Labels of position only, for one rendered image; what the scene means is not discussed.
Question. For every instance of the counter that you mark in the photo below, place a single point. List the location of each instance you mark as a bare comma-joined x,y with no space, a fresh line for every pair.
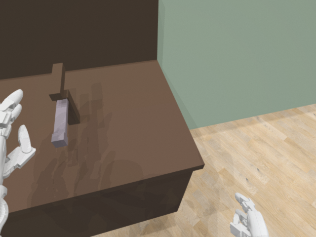
130,154

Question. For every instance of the robot right hand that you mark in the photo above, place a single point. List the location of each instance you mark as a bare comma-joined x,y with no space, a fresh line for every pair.
253,224

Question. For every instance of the robot left hand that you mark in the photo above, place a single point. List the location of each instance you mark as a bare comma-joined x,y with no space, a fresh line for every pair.
9,111

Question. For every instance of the tap lever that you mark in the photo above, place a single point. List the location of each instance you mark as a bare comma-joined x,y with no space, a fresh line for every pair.
59,137

